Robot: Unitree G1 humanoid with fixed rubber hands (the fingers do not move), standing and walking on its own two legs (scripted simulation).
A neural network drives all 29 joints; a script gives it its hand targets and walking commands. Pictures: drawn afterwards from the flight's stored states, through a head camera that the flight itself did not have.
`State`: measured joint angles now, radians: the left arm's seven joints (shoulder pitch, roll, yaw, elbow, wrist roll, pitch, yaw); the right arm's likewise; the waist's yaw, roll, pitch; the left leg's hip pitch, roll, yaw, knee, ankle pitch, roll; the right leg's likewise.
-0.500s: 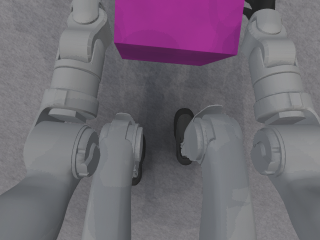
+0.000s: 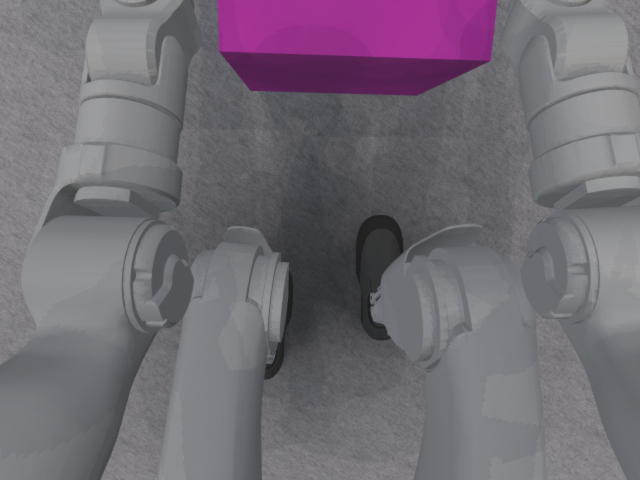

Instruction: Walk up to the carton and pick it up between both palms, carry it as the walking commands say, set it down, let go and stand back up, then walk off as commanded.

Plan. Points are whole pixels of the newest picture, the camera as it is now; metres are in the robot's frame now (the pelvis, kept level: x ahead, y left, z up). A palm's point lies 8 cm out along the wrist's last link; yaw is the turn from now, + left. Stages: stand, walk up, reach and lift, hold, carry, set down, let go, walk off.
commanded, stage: set down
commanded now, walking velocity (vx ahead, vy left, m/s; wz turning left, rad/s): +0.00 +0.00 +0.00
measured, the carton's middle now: out of the picture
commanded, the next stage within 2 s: none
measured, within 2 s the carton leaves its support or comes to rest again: rests again in 0.96 s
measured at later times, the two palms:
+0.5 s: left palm out of the picture +0.57 +0.10 -0.18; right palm out of the picture +0.53 -0.21 -0.20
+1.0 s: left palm out of the picture +0.57 +0.11 -0.19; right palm out of the picture +0.54 -0.21 -0.21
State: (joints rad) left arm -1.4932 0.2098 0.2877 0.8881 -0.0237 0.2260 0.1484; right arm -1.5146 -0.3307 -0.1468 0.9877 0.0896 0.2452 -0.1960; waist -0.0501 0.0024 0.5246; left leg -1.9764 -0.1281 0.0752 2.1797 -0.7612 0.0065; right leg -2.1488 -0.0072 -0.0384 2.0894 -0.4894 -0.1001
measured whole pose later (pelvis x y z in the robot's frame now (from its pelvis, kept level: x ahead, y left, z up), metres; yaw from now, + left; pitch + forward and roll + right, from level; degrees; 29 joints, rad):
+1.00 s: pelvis +0.00 +0.01 -0.03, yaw -1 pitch +32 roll +1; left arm -1.51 0.21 0.34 0.90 -0.02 0.22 0.10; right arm -1.52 -0.38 -0.20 1.04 0.09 0.21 0.03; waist -0.06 0.02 0.52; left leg -2.07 -0.14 0.09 2.28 -0.76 0.04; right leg -2.22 -0.02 -0.04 2.16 -0.49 -0.07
